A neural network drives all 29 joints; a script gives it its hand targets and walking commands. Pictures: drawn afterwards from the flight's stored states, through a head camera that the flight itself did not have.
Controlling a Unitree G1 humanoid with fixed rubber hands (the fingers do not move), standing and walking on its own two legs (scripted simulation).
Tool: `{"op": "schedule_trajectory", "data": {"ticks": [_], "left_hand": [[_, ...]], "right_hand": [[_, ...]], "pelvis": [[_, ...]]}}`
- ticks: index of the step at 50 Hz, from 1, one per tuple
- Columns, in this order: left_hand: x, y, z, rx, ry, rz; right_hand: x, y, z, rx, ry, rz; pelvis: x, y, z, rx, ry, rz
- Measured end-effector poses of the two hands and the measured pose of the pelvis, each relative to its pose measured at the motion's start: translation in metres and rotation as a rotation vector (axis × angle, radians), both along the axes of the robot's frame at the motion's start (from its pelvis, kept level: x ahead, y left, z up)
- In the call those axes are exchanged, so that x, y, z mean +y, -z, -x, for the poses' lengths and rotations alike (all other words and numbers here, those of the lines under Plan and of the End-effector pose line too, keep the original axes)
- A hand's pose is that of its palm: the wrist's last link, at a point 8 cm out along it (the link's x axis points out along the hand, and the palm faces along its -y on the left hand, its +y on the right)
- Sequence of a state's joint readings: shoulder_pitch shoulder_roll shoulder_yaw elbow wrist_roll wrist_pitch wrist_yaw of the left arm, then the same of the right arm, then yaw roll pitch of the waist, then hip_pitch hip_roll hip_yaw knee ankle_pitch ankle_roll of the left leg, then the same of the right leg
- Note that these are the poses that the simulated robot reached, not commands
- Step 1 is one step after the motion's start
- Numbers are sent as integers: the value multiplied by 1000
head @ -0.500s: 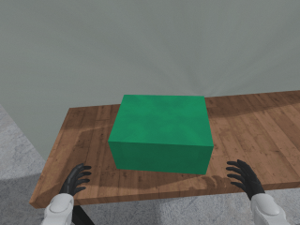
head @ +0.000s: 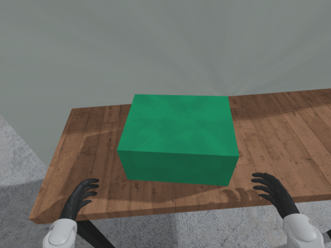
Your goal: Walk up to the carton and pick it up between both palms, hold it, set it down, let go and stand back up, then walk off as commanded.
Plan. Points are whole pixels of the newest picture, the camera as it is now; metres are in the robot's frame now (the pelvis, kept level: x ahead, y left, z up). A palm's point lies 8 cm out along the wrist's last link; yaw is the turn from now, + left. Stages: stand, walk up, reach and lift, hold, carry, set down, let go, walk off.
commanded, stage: stand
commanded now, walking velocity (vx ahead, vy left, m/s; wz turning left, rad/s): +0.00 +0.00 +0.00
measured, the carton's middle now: (178, 137) +0.43 +0.01 +0.01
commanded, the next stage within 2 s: walk off in 0.50 s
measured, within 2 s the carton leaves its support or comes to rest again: neither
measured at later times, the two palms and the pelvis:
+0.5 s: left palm (71, 213) +0.20 +0.26 +0.00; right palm (284, 206) +0.22 -0.23 +0.00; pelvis +0.00 +0.00 +0.00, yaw +0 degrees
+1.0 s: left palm (58, 233) +0.16 +0.27 +0.00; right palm (292, 211) +0.21 -0.25 +0.00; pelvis -0.05 -0.01 -0.02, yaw +1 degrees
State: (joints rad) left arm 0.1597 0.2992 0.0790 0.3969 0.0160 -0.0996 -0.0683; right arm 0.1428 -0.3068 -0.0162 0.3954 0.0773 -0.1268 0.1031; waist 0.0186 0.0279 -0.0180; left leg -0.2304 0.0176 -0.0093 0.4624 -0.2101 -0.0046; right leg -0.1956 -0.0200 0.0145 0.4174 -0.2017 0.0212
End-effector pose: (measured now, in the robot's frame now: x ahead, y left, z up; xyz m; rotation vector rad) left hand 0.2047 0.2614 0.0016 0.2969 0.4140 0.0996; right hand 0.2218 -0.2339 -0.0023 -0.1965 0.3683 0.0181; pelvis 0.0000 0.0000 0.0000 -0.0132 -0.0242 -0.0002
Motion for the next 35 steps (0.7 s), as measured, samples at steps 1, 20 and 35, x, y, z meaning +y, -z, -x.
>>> {"op": "schedule_trajectory", "data": {"ticks": [1,20,35], "left_hand": [[0,0,0,-1,0,0],[1,1,1,-14,13,3],[2,1,1,-16,18,0]], "right_hand": [[0,0,0,-1,-1,1],[0,0,0,-3,-2,19],[-1,-1,0,-1,-1,33]], "pelvis": [[0,0,0,2,0,0],[3,2,4,16,0,4],[3,3,6,15,0,4]]}}
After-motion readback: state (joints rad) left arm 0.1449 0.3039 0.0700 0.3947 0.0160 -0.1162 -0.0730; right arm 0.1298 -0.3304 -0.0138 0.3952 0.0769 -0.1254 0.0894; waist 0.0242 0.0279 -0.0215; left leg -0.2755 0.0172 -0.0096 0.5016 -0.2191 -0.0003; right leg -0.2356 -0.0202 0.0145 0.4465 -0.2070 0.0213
